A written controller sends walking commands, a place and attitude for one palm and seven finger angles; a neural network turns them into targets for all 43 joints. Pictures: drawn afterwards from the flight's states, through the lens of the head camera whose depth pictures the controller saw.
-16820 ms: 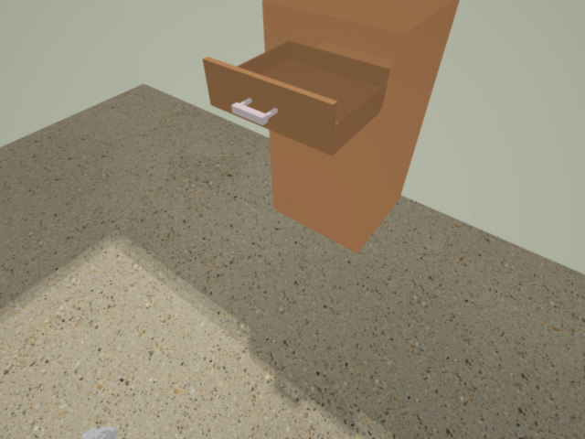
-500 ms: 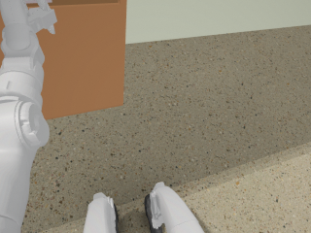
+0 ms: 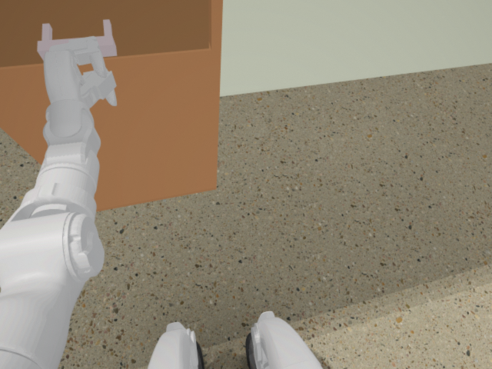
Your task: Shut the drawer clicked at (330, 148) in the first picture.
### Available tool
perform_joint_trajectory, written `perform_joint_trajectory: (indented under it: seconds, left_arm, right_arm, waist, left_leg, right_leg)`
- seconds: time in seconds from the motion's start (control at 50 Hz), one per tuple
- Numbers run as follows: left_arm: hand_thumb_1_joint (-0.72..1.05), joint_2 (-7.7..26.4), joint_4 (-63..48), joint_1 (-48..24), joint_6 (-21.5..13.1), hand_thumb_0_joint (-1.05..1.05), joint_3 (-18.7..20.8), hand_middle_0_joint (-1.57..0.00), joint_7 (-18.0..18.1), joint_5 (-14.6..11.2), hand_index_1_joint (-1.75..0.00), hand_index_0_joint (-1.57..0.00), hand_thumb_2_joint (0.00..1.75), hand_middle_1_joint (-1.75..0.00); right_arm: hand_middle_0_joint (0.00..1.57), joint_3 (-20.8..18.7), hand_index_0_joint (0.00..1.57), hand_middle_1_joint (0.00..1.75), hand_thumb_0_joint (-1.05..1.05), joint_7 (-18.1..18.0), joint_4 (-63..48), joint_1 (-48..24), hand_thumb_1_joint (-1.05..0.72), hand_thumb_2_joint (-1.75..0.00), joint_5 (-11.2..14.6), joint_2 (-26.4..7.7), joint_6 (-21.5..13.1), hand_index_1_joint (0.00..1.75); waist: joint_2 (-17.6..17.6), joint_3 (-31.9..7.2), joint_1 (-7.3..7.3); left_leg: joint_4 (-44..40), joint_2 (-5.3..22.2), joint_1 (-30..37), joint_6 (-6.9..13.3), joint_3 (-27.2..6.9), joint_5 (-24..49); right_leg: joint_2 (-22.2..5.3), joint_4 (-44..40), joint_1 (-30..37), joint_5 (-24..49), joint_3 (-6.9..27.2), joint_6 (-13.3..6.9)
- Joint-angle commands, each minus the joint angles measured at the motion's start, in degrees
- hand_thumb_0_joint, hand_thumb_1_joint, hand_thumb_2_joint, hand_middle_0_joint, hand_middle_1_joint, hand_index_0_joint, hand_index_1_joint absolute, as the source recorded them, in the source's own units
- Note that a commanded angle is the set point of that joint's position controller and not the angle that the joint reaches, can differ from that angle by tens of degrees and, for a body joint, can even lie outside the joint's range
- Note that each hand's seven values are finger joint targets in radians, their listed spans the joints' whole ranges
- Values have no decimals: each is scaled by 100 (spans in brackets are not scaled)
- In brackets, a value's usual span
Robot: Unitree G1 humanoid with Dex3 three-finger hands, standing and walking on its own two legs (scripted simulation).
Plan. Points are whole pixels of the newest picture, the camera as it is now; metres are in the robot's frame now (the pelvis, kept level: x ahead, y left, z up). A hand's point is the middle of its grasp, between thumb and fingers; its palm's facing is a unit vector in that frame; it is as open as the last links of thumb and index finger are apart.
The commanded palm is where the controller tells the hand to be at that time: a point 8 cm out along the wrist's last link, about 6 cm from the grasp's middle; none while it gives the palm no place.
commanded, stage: pull the fist back off the drawer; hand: left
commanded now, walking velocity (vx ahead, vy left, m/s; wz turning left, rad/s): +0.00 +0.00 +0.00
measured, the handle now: (78, 38) +0.64 +0.19 +0.08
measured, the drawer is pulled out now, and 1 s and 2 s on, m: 0.00 0.00 0.00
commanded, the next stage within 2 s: draw the hand back to the body in 0.02 s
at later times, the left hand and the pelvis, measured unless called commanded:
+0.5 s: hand (59, 113) +0.45 +0.18 +0.14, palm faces +0.14 -0.99 -0.03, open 3.3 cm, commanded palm +0.40 +0.22 +0.14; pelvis +0.04 +0.00 +0.05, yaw +1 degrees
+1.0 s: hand out of the picture +0.27 +0.22 +0.20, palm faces +0.29 -0.92 -0.26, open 3.3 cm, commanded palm +0.23 +0.26 +0.21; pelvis +0.01 +0.00 +0.08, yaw +2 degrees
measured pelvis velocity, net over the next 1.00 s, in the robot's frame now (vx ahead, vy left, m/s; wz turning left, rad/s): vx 0.01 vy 0.00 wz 0.04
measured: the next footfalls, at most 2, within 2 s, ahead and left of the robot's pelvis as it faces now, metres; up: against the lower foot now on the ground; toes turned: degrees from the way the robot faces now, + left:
none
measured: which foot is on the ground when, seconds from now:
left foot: down 0.00-1.00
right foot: down 0.00-1.00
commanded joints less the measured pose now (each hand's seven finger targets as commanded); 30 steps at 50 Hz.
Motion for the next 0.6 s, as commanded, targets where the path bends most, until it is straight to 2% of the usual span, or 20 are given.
perform_joint_trajectory:
  seconds: [0.0,0.04,0.06,0.08,0.1,0.16,0.18,0.2,0.28,0.32,0.34,0.36,0.38,0.4,0.42,0.44,0.46,0.48,0.52,0.58]
  left_arm:
    - [90,930,-1398,-2694,-566,0,6,-140,-20,-146,-160,-140,90,-160]
    - [90,867,-1506,-2626,-672,0,-51,-140,-27,-117,-160,-140,90,-160]
    - [90,684,-1795,-2759,-767,0,-231,-140,-40,-113,-160,-140,90,-160]
    - [90,521,-1745,-2564,-789,0,-304,-140,-41,-93,-160,-140,90,-160]
    - [90,574,-1785,-2557,-811,0,-257,-140,-24,-92,-160,-140,90,-160]
    - [90,907,-2686,-1043,-703,0,96,-140,-106,-258,-160,-140,90,-160]
    - [90,715,-3088,-689,-614,0,-44,-140,-155,-336,-160,-140,90,-160]
    - [90,617,-3400,-256,-482,0,-61,-140,-187,-432,-160,-140,90,-160]
    - [90,242,-4270,869,29,0,-233,-140,-281,-802,-160,-140,90,-160]
    - [90,229,-4619,1062,141,0,-228,-140,-266,-915,-160,-140,90,-160]
    - [90,67,-4845,1157,132,0,-369,-140,-270,-943,-160,-140,90,-160]
    - [90,-11,-5157,1196,86,0,-460,-140,-271,-958,-160,-140,90,-160]
    - [90,-11,-5065,1524,90,0,-434,-140,-280,-952,-160,-140,90,-160]
    - [90,-108,-5058,1670,92,0,-574,-140,-317,-928,-160,-140,90,-160]
    - [90,-257,-5187,1833,113,0,-742,-140,-385,-938,-160,-140,90,-160]
    - [90,-328,-5320,2096,161,0,-842,-140,-478,-952,-160,-140,90,-160]
    - [90,-262,-5560,2177,199,0,-870,-140,-563,-955,-160,-140,90,-160]
    - [90,-409,-5482,2456,318,0,-948,-140,-659,-1012,-160,-140,90,-160]
    - [90,-339,-5691,2623,490,0,-898,-140,-779,-1146,-160,-140,90,-160]
    - [90,-257,-5988,2939,716,0,-769,-140,-877,-1333,-160,-140,90,-160]
  right_arm:
    - [20,-434,20,30,0,-62,-103,1135,-90,-90,14,-1048,11,30]
    - [20,-456,20,30,0,-58,-103,1121,-90,-90,16,-1025,31,30]
    - [20,-467,20,30,0,-46,-111,1101,-90,-90,-2,-1003,30,30]
    - [20,-496,20,30,0,-30,-83,1095,-90,-90,2,-980,49,30]
    - [20,-502,20,30,0,-21,-55,1078,-90,-90,-10,-994,75,30]
    - [20,-566,20,30,0,4,-412,991,-90,-90,87,-1017,180,30]
    - [20,-561,20,30,0,17,-512,888,-90,-90,146,-942,194,30]
    - [20,-577,20,30,0,31,-597,812,-90,-90,202,-918,197,30]
    - [20,-585,20,30,0,-39,-825,490,-90,-90,404,-849,144,30]
    - [20,-569,20,30,0,-117,-866,284,-90,-90,468,-847,91,30]
    - [20,-559,20,30,0,-141,-883,158,-90,-90,498,-821,43,30]
    - [20,-549,20,30,0,-171,-907,79,-90,-90,506,-811,-12,30]
    - [20,-537,20,30,0,-194,-875,10,-90,-90,514,-792,-46,30]
    - [20,-523,20,30,0,-216,-848,-45,-90,-90,524,-780,-68,30]
    - [20,-525,20,30,0,-228,-842,-68,-90,-90,521,-761,-99,30]
    - [20,-529,20,30,0,-226,-880,-116,-90,-90,528,-752,-135,30]
    - [20,-535,20,30,0,-237,-913,-196,-90,-90,554,-757,-167,30]
    - [20,-513,20,30,0,-250,-925,-296,-90,-90,573,-735,-189,30]
    - [20,-491,20,30,0,-307,-1002,-539,-90,-90,610,-760,-229,30]
    - [20,-419,20,30,0,-405,-1179,-942,-90,-90,659,-759,-331,30]
  waist:
    - [416,-2675,-143]
    - [449,-2775,-99]
    - [790,-2946,-93]
    - [900,-3069,-50]
    - [900,-3061,-40]
    - [972,-3997,532]
    - [1039,-4117,609]
    - [907,-4115,694]
    - [-154,-3235,741]
    - [-381,-2675,744]
    - [-334,-2439,743]
    - [-91,-2324,754]
    - [-56,-2121,808]
    - [-45,-1852,761]
    - [-33,-1837,750]
    - [19,-1896,810]
    - [297,-1979,847]
    - [330,-1919,885]
    - [3,-1715,919]
    - [-229,-1391,1038]
  left_leg:
    - [-542,-87,2594,6,-361,2253]
    - [-531,-98,2718,-18,-367,2489]
    - [-502,-86,3067,-45,-390,2791]
    - [-468,-66,3301,-86,-422,3073]
    - [-441,-55,3363,-99,-427,3233]
    - [-635,-85,3971,-135,-327,4311]
    - [-724,-89,4153,-145,-278,4620]
    - [-798,-93,4187,-125,-236,4733]
    - [-1237,-157,3528,25,-8,4024]
    - [-1474,-200,3342,44,65,3342]
    - [-1577,-214,3406,46,73,3076]
    - [-1632,-212,3625,47,75,3129]
    - [-1698,-204,3675,36,66,3120]
    - [-1730,-182,3733,39,52,3234]
    - [-1729,-173,3874,50,48,3479]
    - [-1734,-173,3986,47,38,3709]
    - [-1730,-169,4200,35,33,3900]
    - [-1796,-163,4315,14,-5,3888]
    - [-1971,-174,4260,10,-33,3408]
    - [-2225,-253,4121,31,-25,2669]
  right_leg:
    - [139,-711,1001,1872,119,-38]
    - [128,-649,1078,2078,119,-44]
    - [122,-586,947,2223,105,-62]
    - [119,-552,851,2292,70,-71]
    - [116,-556,841,2369,68,-65]
    - [136,-622,1904,3250,114,-91]
    - [121,-704,2188,3568,117,-79]
    - [126,-801,2437,3795,113,-69]
    - [103,-1181,3479,4467,168,-1]
    - [100,-1374,3651,4200,181,15]
    - [109,-1474,3587,3920,174,10]
    - [111,-1524,3521,3786,174,-19]
    - [113,-1582,3474,3623,156,-26]
    - [102,-1625,3384,3610,139,-22]
    - [89,-1639,3428,3785,149,-8]
    - [64,-1633,3531,3962,145,-3]
    - [44,-1635,3547,3988,163,-19]
    - [31,-1684,3512,3848,119,-17]
    - [34,-1834,3625,3553,82,-21]
    - [-3,-2020,3846,3169,73,-46]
